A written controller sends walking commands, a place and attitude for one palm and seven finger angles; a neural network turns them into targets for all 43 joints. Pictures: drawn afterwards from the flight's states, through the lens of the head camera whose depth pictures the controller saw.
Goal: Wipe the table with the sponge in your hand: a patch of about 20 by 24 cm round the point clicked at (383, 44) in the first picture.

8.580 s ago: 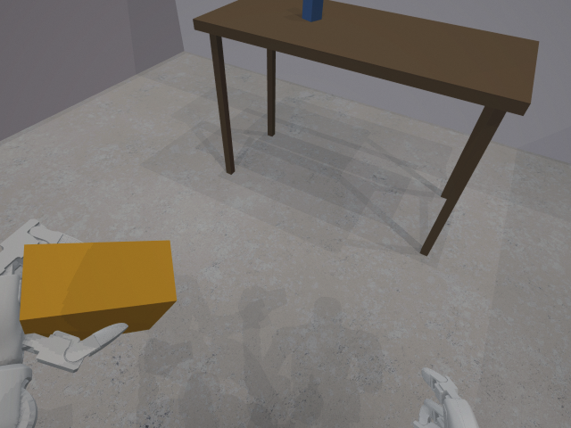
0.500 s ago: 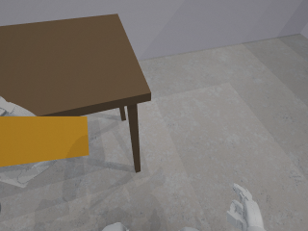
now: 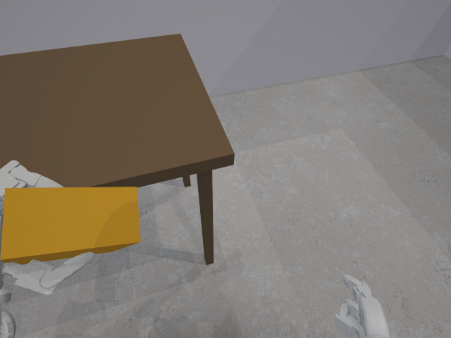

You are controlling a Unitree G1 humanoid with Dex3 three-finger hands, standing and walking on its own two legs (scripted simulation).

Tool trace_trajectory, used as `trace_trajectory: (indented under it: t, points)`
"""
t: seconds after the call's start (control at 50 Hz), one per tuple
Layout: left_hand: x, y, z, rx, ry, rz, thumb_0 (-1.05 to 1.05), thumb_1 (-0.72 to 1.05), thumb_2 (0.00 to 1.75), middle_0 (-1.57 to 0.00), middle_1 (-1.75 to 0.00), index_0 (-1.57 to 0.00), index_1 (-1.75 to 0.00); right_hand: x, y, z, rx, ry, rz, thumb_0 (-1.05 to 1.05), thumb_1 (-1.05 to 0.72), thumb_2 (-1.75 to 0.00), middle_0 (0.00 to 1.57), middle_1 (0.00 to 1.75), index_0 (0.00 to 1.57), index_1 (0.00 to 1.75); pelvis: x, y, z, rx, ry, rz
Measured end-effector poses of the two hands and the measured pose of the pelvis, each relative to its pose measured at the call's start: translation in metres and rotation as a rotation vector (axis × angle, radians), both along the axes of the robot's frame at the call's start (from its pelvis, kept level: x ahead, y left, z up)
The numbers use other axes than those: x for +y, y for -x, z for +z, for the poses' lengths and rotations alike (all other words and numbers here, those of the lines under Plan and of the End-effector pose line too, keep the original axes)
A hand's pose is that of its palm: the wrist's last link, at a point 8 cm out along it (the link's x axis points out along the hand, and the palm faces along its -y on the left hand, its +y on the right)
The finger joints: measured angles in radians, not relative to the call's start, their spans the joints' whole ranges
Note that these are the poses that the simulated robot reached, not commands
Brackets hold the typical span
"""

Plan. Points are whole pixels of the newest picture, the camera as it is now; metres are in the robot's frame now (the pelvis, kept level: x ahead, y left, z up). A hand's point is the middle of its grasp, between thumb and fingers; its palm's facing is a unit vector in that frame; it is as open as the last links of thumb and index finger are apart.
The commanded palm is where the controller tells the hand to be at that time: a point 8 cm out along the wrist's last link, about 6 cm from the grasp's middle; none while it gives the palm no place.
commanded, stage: come to a stop and stand still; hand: left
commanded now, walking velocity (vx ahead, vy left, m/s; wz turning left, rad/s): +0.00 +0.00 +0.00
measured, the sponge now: (89, 226) +0.23 +0.19 +0.15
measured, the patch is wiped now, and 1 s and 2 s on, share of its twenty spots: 0.00 0.00 0.00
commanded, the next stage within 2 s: look again from close up in 0.78 s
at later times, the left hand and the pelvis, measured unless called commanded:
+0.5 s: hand (27, 278) +0.16 +0.22 +0.17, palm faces +0.37 -0.83 -0.40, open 10.5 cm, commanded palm +0.11 +0.27 +0.19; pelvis -0.05 -0.01 +0.00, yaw -1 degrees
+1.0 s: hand out of the picture +0.18 +0.28 +0.20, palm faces +0.48 -0.78 -0.41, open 10.4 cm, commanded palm +0.10 +0.27 +0.19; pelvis -0.07 +0.00 +0.00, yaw -2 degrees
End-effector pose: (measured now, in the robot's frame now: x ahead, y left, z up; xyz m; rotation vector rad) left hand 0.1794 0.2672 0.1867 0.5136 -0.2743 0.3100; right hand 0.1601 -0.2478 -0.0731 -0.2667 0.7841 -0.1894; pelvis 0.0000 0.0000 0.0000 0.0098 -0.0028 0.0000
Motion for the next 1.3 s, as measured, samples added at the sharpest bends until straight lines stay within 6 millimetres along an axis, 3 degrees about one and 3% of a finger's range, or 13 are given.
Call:
trace_trajectory:
  t: [0.14, 0.26, 0.44, 0.6, 0.76, 0.88, 0.92, 0.98, 1.04, 1.12, 1.18, 1.3]
  points:
    - [0.020, 0.014, 0.008, -0.028, -0.013, 0.025, -0.01, -0.53, 1.00, -0.68, -1.35, -0.71, -1.34, 0.023, 0.006, 0.015, -0.064, -0.038, 0.048, 0.01, -0.90, -0.90, 0.20, 0.30, 0.19, 0.30, 0.005, 0.013, 0.007, 0.002, 0.016, -0.008]
    - [0.006, 0.033, 0.006, -0.005, -0.002, 0.039, -0.01, -0.53, 1.00, -0.68, -1.35, -0.71, -1.34, 0.036, 0.026, 0.001, -0.067, -0.124, 0.079, 0.01, -0.90, -0.90, 0.20, 0.30, 0.20, 0.30, -0.004, 0.031, 0.005, -0.001, 0.016, -0.012]
    - [-0.010, 0.056, 0.000, 0.011, 0.042, 0.021, -0.01, -0.53, 1.00, -0.68, -1.35, -0.71, -1.34, 0.014, 0.076, -0.019, 0.032, -0.105, 0.025, 0.01, -0.90, -0.90, 0.21, 0.30, 0.20, 0.30, -0.011, 0.049, 0.002, -0.012, 0.025, -0.004]
    - [-0.002, 0.064, -0.001, 0.009, 0.021, 0.036, -0.01, -0.53, 1.00, -0.68, -1.35, -0.71, -1.34, -0.004, 0.099, -0.010, 0.036, -0.050, -0.012, 0.01, -0.90, -0.90, 0.20, 0.30, 0.20, 0.30, -0.014, 0.063, 0.006, -0.014, 0.016, -0.013]
    - [-0.013, 0.073, -0.007, 0.016, 0.053, 0.014, -0.01, -0.53, 1.00, -0.68, -1.35, -0.71, -1.34, -0.008, 0.099, -0.006, -0.005, -0.047, -0.004, 0.01, -0.90, -0.90, 0.20, 0.30, 0.20, 0.30, -0.015, 0.070, 0.005, -0.017, 0.026, -0.017]
    - [-0.005, 0.072, -0.007, 0.016, 0.055, 0.021, -0.01, -0.53, 1.00, -0.68, -1.35, -0.71, -1.34, 0.000, 0.095, -0.004, -0.008, -0.047, 0.004, 0.01, -0.90, -0.90, 0.20, 0.30, 0.20, 0.30, -0.011, 0.069, 0.006, -0.021, 0.028, -0.014]
    - [0.011, 0.064, 0.010, -0.028, -0.068, 0.012, -0.01, -0.53, 1.00, -0.68, -1.35, -0.71, -1.34, 0.006, 0.094, -0.003, -0.003, -0.032, 0.043, 0.01, -0.90, -0.90, 0.20, 0.30, 0.20, 0.30, -0.011, 0.073, 0.005, -0.016, 0.033, -0.011]
    - [0.044, 0.049, 0.023, -0.126, -0.066, 0.067, -0.01, -0.53, 1.00, -0.68, -1.35, -0.71, -1.34, 0.014, 0.091, -0.002, -0.010, -0.049, 0.071, 0.01, -0.90, -0.90, 0.20, 0.30, 0.20, 0.30, -0.005, 0.075, 0.004, -0.009, 0.040, -0.038]
    - [0.051, 0.041, 0.017, -0.132, 0.017, 0.060, -0.01, -0.53, 1.00, -0.68, -1.35, -0.71, -1.34, 0.024, 0.088, 0.006, -0.045, -0.067, 0.062, 0.01, -0.90, -0.90, 0.20, 0.30, 0.20, 0.30, 0.008, 0.072, 0.007, -0.014, 0.032, -0.055]
    - [0.033, 0.036, -0.008, -0.033, 0.079, -0.052, -0.01, -0.53, 1.00, -0.68, -1.35, -0.71, -1.34, 0.040, 0.082, 0.017, -0.082, -0.064, 0.048, 0.01, -0.90, -0.90, 0.20, 0.30, 0.20, 0.30, 0.024, 0.063, 0.011, -0.004, 0.023, -0.069]
    - [0.032, 0.034, -0.018, 0.011, 0.066, -0.100, -0.01, -0.53, 1.00, -0.68, -1.35, -0.71, -1.34, 0.051, 0.074, 0.021, -0.083, -0.053, 0.062, 0.01, -0.90, -0.90, 0.21, 0.30, 0.20, 0.30, 0.029, 0.057, 0.010, -0.001, 0.015, -0.059]
    - [0.058, 0.027, -0.007, -0.052, 0.033, -0.038, -0.01, -0.53, 1.00, -0.68, -1.35, -0.71, -1.34, 0.069, 0.050, 0.022, -0.071, -0.044, 0.127, 0.01, -0.90, -0.90, 0.21, 0.30, 0.20, 0.30, 0.036, 0.045, 0.010, 0.007, 0.029, -0.043]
